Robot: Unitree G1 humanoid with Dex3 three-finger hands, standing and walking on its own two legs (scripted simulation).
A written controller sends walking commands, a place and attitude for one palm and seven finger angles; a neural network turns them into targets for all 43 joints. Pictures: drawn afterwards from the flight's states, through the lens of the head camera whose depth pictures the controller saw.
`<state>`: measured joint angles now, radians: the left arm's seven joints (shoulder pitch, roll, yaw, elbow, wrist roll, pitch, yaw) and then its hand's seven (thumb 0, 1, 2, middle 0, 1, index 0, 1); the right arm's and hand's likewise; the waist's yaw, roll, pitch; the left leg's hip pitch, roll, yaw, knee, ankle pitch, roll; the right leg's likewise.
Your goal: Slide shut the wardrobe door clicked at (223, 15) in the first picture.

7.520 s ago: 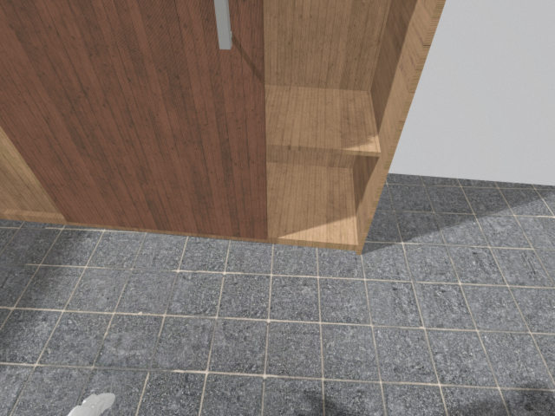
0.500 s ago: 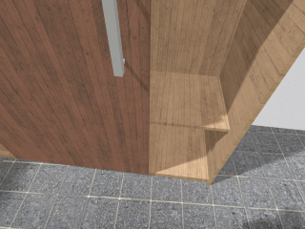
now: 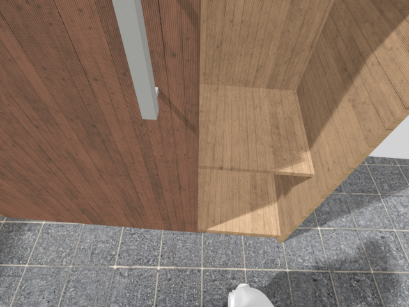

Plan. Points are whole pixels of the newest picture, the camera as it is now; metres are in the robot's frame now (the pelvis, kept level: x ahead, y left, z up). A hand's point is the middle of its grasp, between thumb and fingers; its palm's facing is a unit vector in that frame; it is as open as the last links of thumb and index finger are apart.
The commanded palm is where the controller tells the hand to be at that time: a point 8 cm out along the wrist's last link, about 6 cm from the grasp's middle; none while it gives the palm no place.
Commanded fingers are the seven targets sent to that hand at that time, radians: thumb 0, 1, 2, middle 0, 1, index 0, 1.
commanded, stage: come to a stop and stand still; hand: left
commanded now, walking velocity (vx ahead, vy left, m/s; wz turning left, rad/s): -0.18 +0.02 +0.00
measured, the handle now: (139, 35) +0.45 +0.12 +0.27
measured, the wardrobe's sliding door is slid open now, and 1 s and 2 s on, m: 0.40 0.40 0.40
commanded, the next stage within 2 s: look again from close up in 1.68 s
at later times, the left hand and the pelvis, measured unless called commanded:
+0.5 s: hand out of the picture +0.03 +0.21 -0.18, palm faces +0.05 -0.97 -0.23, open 7.3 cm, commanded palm none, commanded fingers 0.00 0.90 0.90 -0.20 -0.30 -0.20 -0.30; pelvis +0.00 +0.03 -0.01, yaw +0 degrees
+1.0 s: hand out of the picture +0.03 +0.23 -0.15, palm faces -0.02 -0.96 -0.26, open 7.3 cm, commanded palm none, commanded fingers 0.00 0.90 0.90 -0.20 -0.30 -0.20 -0.30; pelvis -0.01 +0.05 +0.00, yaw -2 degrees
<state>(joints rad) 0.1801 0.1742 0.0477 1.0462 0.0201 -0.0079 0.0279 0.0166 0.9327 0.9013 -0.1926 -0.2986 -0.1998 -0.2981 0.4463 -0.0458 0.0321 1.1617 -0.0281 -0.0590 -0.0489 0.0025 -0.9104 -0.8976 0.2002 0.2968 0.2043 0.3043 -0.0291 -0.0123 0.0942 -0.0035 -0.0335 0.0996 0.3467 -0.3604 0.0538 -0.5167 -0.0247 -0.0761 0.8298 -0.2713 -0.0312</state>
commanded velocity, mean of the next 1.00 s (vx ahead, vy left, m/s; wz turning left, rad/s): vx -0.05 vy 0.03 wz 0.00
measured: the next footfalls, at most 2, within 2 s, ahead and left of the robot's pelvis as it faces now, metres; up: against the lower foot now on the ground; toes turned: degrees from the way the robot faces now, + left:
right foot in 0.06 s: +0.12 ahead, -0.10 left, +0.00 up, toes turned -5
left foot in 0.44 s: +0.04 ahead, +0.13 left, +0.00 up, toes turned +2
